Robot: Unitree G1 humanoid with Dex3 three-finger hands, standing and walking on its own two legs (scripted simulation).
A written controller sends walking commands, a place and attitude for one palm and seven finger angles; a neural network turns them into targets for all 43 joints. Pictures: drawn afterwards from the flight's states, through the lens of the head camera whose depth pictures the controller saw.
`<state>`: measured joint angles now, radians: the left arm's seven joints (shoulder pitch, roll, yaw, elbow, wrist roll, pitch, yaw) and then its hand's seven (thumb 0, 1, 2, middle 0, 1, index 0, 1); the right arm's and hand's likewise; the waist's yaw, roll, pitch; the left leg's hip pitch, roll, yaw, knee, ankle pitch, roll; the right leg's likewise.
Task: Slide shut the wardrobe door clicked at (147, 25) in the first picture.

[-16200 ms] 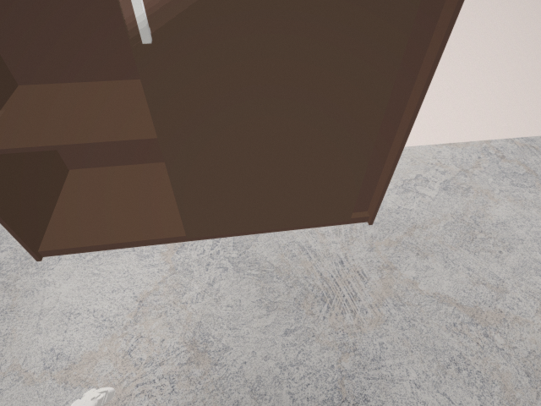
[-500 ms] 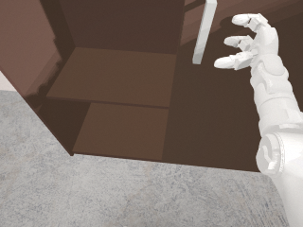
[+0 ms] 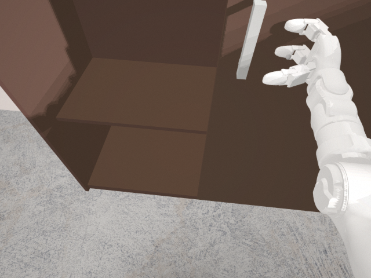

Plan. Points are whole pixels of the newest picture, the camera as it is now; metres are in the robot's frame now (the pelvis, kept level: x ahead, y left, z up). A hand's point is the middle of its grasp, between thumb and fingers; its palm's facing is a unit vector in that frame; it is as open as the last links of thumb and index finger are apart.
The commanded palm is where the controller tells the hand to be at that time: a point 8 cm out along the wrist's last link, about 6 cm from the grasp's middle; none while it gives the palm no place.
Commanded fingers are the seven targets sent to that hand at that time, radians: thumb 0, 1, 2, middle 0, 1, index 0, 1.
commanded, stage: move the hooked fingers beside the handle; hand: right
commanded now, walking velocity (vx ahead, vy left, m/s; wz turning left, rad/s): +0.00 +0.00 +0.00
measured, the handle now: (248, 39) +0.55 -0.05 +0.23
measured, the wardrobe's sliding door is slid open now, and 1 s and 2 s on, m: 0.62 0.62 0.62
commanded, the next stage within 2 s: feel for the door with the fingertips in 0.78 s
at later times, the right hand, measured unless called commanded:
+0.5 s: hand (286, 58) +0.50 -0.12 +0.22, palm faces -0.01 +1.00 -0.02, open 13.9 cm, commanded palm +0.49 -0.15 +0.21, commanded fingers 0.00 0.50 -0.30 0.30 1.20 0.30 1.20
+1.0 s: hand (275, 54) +0.49 -0.09 +0.24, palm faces -0.05 +1.00 +0.01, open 14.0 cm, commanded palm +0.47 -0.14 +0.22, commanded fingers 0.00 0.50 -0.30 0.30 1.20 0.30 1.20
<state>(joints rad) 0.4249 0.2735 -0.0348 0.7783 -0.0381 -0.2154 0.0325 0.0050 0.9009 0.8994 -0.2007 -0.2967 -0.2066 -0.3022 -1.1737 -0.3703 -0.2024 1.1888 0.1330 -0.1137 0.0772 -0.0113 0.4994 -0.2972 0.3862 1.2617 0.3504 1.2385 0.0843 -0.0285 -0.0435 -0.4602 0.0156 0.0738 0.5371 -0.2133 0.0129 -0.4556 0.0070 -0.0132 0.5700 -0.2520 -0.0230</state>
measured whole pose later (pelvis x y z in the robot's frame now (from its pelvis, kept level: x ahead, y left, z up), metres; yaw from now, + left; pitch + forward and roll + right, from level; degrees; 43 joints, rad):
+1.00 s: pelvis +0.03 +0.01 +0.01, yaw +2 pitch +3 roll +0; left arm 0.28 0.25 -0.03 0.70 -0.06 -0.11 0.03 0.01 0.90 0.90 -0.20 -0.30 -0.21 -0.30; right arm -0.89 -0.22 -0.21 0.76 0.15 0.07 0.06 -0.01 0.50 -0.30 0.30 1.21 0.30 1.20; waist 0.02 -0.05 -0.05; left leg -0.28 0.00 0.04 0.47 -0.24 0.02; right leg -0.25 0.00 -0.04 0.47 -0.27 -0.02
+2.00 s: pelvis +0.01 -0.01 +0.01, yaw +2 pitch +4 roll +0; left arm 0.38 0.25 -0.02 0.78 -0.03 -0.20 0.02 0.01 0.90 0.90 -0.20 -0.30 -0.21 -0.30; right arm -1.09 -0.24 -0.21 1.07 0.11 -0.08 -0.02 -0.01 0.50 -0.30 0.35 1.25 0.31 1.21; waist 0.08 -0.03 -0.03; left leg -0.35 0.01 0.03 0.46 -0.19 0.01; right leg -0.33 0.00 -0.05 0.49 -0.24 -0.03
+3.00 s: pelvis +0.00 +0.00 +0.01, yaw +2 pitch +6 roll +0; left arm 0.39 0.26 -0.03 0.77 -0.03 -0.20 0.03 0.01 0.90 0.90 -0.20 -0.30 -0.21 -0.30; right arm -1.14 -0.27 -0.23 1.13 0.09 -0.08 0.01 -0.01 0.50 -0.30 0.40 1.23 0.34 1.23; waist 0.09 -0.03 -0.04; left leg -0.40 0.00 0.04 0.49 -0.19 0.01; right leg -0.38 0.00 -0.04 0.51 -0.24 -0.02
